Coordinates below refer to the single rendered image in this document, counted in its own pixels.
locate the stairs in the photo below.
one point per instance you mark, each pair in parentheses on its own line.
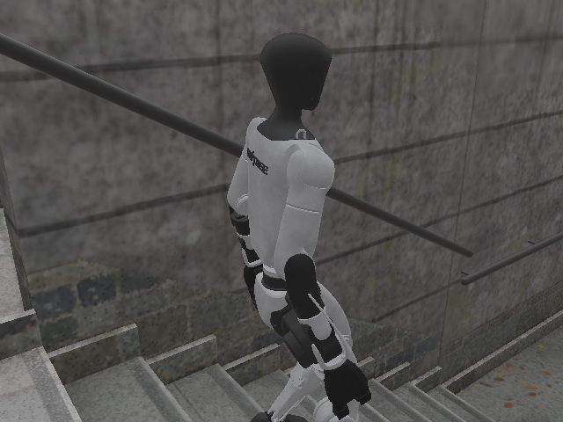
(132,392)

